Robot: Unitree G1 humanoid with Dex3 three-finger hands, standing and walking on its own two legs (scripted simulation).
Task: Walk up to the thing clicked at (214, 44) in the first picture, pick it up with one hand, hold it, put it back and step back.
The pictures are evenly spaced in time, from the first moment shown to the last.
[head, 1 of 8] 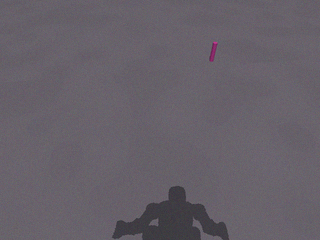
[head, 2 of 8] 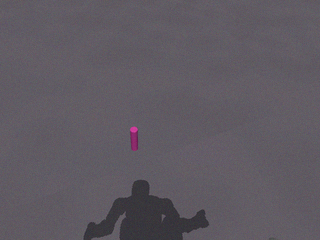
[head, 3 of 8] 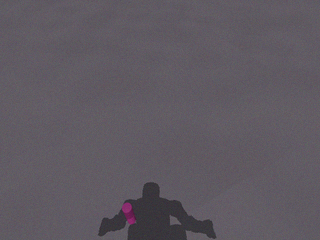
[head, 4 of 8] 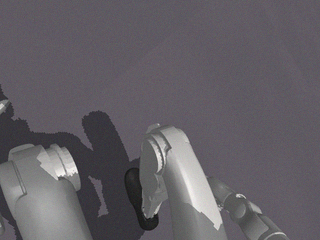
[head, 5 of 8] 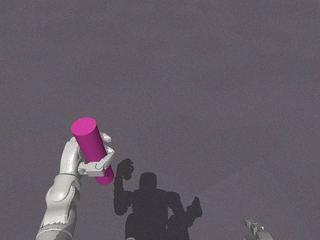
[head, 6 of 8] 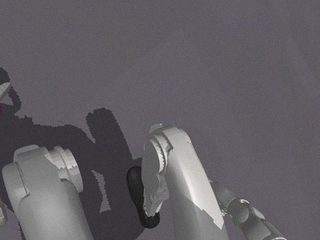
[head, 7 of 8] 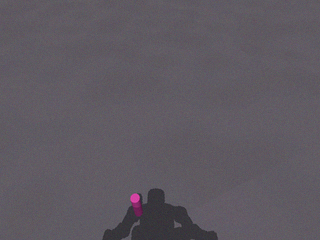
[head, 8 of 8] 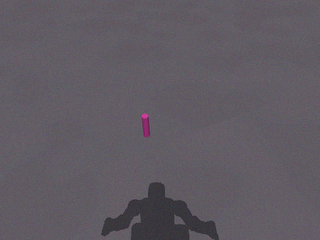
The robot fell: no
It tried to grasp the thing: yes
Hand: left
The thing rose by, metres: 0.66
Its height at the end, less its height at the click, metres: +0.00
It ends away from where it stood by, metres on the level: 0.01
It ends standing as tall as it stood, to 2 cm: yes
